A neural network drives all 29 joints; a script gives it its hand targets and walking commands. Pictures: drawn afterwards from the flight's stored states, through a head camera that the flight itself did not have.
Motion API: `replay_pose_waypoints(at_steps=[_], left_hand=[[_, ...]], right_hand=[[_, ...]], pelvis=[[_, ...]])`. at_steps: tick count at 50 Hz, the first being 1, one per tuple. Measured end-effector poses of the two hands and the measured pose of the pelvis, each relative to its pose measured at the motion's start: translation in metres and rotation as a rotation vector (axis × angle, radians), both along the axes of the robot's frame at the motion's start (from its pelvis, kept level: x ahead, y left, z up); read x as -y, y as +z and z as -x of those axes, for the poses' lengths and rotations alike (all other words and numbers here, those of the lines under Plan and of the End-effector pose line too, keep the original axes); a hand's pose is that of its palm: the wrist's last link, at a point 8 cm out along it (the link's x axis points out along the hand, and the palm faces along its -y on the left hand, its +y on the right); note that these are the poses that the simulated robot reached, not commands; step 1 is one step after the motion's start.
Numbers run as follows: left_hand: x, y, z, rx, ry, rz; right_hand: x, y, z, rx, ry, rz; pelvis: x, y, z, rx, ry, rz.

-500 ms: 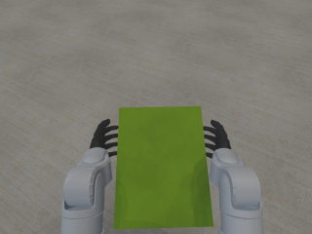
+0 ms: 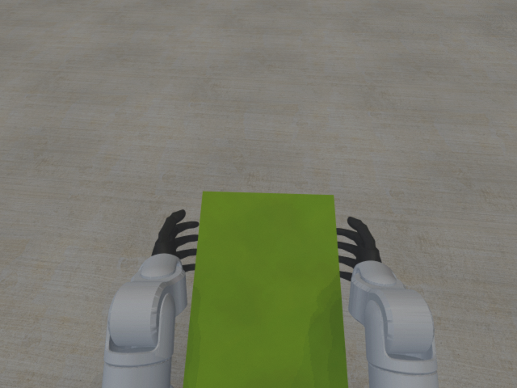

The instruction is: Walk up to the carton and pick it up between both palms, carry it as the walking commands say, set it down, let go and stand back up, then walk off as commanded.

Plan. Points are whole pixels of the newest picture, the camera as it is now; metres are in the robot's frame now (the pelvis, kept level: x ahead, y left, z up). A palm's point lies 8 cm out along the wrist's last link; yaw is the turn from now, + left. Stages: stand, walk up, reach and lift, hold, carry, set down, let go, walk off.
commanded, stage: carry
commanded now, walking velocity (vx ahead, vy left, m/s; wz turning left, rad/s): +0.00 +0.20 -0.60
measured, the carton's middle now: (264, 289) +0.29 +0.00 -0.01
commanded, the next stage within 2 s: none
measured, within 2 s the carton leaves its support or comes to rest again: neither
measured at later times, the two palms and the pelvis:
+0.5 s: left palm (117, 252) +0.29 +0.19 +0.10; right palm (316, 311) +0.21 -0.06 +0.09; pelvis -0.01 +0.14 +0.00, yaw -19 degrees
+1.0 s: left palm (84, 247) +0.31 +0.25 +0.08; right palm (239, 355) +0.16 +0.03 +0.09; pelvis +0.01 +0.28 +0.00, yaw -36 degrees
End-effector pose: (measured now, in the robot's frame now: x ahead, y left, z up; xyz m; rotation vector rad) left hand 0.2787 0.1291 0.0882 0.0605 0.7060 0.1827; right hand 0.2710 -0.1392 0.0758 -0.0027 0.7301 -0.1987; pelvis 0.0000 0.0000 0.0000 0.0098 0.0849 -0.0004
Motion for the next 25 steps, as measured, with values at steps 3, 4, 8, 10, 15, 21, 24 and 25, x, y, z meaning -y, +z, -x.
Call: replay_pose_waypoints(at_steps=[3,4,8,10,15,21,24,25], left_hand=[[-0.007,0.005,-0.003,0.011,-0.028,0.004],[-0.010,0.008,-0.005,0.023,-0.037,0.006],[-0.027,0.015,-0.009,0.065,-0.075,0.018],[-0.039,0.014,-0.011,0.077,-0.096,0.030],[-0.072,-0.005,-0.010,0.049,-0.122,0.064],[-0.079,0.002,-0.005,0.034,-0.204,0.082],[-0.069,0.012,-0.009,0.072,-0.260,0.061],[-0.065,0.014,-0.010,0.082,-0.280,0.052]], right_hand=[[-0.007,0.006,0.006,0.013,-0.031,-0.002],[-0.010,0.009,0.007,0.025,-0.042,0.001],[-0.029,0.019,0.009,0.068,-0.089,0.020],[-0.042,0.021,0.011,0.079,-0.111,0.035],[-0.076,0.013,0.022,0.044,-0.131,0.078],[-0.084,0.017,0.044,0.020,-0.199,0.078],[-0.079,0.020,0.055,0.058,-0.256,0.065],[-0.076,0.019,0.060,0.066,-0.277,0.061]], pelvis=[[-0.016,0.006,0.004,0.002,-0.040,-0.016],[-0.022,0.007,0.005,0.001,-0.051,-0.021],[-0.052,0.006,0.007,-0.003,-0.097,-0.032],[-0.069,0.002,0.007,-0.005,-0.121,-0.032],[-0.108,-0.008,0.008,0.004,-0.188,-0.005],[-0.133,0.001,0.010,0.008,-0.265,0.026],[-0.142,-0.001,0.010,0.002,-0.310,0.021],[-0.144,-0.003,0.011,0.002,-0.326,0.016]])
